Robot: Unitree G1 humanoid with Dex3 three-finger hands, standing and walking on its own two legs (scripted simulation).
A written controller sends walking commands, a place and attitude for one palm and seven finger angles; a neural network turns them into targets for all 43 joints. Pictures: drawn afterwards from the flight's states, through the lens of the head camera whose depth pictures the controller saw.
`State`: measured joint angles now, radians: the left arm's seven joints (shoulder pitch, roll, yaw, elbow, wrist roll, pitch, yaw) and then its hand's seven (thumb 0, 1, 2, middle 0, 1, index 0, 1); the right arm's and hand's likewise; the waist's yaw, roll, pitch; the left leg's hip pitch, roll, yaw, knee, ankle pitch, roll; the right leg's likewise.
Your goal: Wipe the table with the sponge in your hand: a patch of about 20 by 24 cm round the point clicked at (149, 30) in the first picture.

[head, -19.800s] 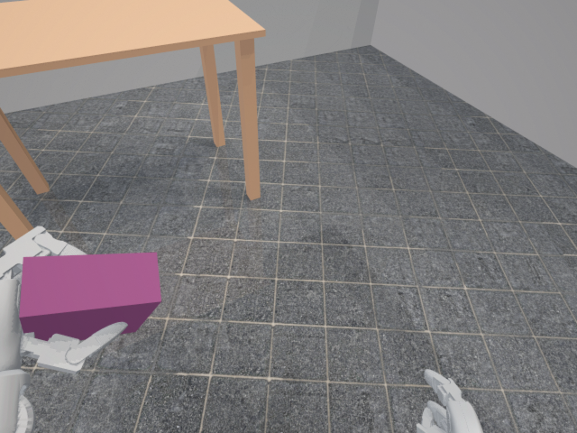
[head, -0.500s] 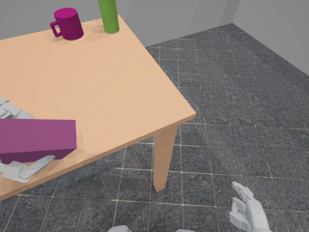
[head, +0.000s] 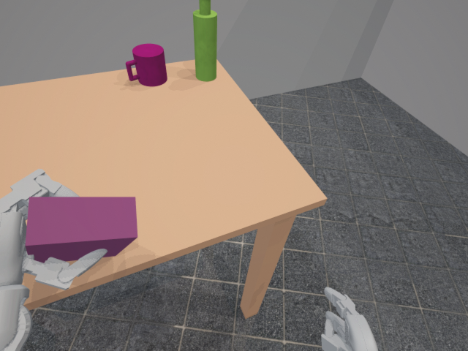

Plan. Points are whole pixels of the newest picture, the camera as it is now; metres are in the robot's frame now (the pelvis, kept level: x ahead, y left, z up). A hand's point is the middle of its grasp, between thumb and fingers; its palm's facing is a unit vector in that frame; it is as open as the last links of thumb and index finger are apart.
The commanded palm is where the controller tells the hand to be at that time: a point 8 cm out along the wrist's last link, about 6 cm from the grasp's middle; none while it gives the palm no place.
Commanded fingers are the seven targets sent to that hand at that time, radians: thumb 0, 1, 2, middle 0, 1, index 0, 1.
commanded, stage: come to a stop and stand still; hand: left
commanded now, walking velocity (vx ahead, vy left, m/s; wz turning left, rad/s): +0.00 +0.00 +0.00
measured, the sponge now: (95, 231) +0.23 +0.22 +0.14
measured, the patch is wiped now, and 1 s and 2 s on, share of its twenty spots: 0.00 0.00 0.00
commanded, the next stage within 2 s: look again from close up in 0.40 s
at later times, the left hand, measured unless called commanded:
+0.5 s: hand (73, 214) +0.24 +0.24 +0.16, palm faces +0.38 -0.84 -0.39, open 9.5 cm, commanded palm +0.18 +0.28 +0.18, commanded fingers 0.00 0.10 1.30 -1.20 -1.60 -1.20 -1.60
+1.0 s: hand (53, 185) +0.26 +0.27 +0.18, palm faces +0.43 -0.77 -0.47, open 9.5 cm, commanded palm +0.18 +0.28 +0.18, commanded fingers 0.00 0.10 1.30 -1.20 -1.60 -1.20 -1.60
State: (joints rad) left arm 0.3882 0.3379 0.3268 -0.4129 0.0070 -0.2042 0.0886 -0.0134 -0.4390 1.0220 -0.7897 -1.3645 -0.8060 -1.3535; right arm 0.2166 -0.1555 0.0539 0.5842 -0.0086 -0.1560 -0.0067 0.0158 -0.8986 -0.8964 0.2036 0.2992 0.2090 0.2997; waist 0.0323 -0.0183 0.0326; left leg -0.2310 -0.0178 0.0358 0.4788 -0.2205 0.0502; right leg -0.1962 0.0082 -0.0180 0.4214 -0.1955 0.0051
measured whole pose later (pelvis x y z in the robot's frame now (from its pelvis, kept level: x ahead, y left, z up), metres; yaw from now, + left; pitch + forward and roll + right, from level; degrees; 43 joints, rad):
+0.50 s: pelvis +0.03 +0.00 +0.00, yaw +0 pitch -1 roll -1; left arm 0.44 0.37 0.35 -0.47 -0.03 -0.17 0.11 -0.01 -0.44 1.02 -0.79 -1.37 -0.80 -1.36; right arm 0.19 -0.20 0.02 0.57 0.00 -0.09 -0.03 0.01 -0.90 -0.90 0.20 0.30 0.21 0.30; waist 0.02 -0.01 0.04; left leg -0.20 -0.01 0.03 0.47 -0.25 0.04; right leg -0.16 0.01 -0.03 0.40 -0.22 0.00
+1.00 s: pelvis +0.02 -0.01 +0.00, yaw +2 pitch -1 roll -1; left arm 0.16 0.51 0.36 -0.32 -0.01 -0.07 0.05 -0.01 -0.44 1.02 -0.79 -1.37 -0.80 -1.36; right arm 0.23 -0.23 0.04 0.58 -0.02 -0.08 -0.03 0.01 -0.90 -0.90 0.20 0.30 0.21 0.30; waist 0.07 0.00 0.05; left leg -0.22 -0.03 0.00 0.49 -0.25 0.03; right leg -0.19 0.00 -0.05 0.46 -0.25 -0.01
